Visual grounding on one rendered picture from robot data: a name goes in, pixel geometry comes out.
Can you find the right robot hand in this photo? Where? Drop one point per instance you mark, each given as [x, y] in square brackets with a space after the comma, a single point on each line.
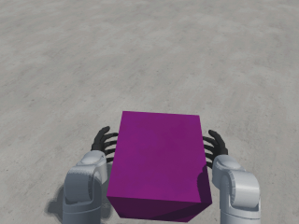
[217, 149]

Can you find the robot right forearm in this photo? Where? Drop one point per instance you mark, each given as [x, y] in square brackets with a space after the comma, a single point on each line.
[240, 193]

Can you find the robot left forearm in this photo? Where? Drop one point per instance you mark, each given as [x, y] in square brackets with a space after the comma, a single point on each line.
[82, 196]

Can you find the carton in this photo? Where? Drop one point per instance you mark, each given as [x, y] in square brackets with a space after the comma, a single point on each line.
[159, 169]

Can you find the left robot hand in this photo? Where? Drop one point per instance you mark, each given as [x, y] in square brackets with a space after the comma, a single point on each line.
[100, 144]

